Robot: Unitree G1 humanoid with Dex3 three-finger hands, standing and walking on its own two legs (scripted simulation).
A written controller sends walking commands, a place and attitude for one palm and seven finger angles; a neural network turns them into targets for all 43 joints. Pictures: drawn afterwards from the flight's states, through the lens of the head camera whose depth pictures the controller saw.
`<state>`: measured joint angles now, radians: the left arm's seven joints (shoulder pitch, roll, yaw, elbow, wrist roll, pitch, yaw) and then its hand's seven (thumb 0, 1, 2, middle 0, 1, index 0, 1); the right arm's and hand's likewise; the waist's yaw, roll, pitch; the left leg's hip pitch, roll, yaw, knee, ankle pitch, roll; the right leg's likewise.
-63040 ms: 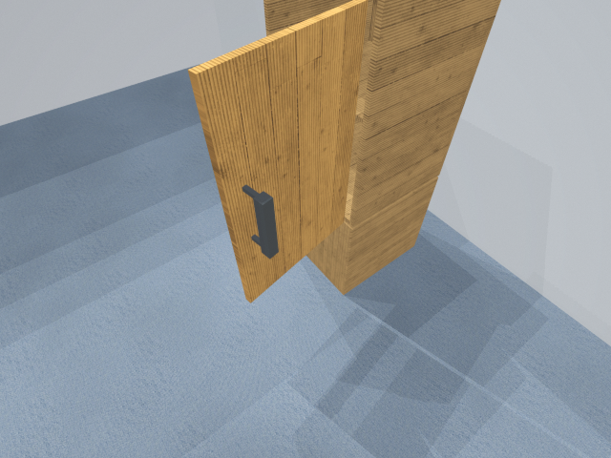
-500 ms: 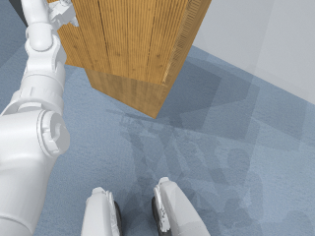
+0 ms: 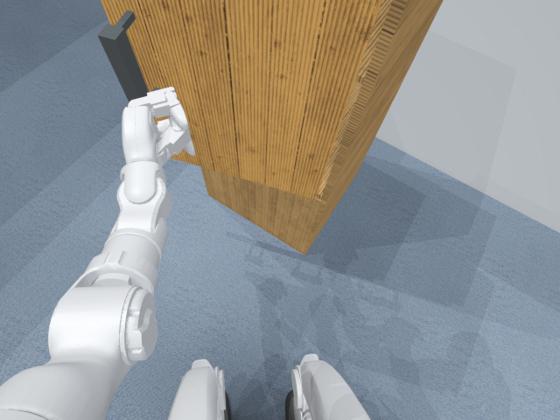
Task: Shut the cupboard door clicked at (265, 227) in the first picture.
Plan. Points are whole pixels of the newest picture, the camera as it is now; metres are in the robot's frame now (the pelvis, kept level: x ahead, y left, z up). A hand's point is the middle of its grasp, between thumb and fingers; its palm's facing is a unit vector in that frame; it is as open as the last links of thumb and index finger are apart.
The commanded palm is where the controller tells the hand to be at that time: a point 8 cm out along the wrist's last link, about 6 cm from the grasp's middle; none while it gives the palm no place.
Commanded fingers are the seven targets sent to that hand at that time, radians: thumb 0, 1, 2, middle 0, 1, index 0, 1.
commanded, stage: pull the fist back off the door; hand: left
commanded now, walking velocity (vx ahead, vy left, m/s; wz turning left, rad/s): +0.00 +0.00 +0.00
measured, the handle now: (137, 69) +0.64 +0.16 +0.05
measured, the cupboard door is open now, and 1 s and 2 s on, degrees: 16 16 16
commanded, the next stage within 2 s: draw the hand back to the body in 0.20 s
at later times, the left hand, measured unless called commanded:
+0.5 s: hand (168, 146) +0.47 +0.10 +0.08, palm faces +0.03 -1.00 -0.03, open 3.1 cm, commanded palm +0.41 +0.16 +0.09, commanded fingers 0.00 0.90 0.90 -1.30 -1.50 -1.30 -1.50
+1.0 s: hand (39, 233) +0.32 +0.18 +0.16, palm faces +0.10 -0.97 -0.22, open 3.1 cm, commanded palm +0.28 +0.24 +0.19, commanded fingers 0.00 0.90 0.90 -0.89 -1.05 -0.89 -1.05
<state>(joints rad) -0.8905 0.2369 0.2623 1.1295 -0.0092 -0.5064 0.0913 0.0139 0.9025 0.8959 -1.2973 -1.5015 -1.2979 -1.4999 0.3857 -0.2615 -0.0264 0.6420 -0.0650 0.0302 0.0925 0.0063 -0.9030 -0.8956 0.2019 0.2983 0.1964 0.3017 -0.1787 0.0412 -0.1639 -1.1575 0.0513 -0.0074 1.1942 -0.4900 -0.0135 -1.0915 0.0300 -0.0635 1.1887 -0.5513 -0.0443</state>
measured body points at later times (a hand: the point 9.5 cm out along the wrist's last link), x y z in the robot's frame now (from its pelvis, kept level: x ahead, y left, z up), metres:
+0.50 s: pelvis -0.01 +0.01 +0.01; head +0.10 +0.00 +0.45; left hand +0.46 +0.16 +0.08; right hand +0.02 -0.24 -0.12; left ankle +0.03 +0.13 -0.63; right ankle +0.00 -0.09 -0.63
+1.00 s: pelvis +0.02 +0.01 +0.09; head +0.02 +0.00 +0.54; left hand +0.31 +0.24 +0.18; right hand +0.20 -0.23 +0.01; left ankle +0.03 +0.13 -0.63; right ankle +0.00 -0.09 -0.63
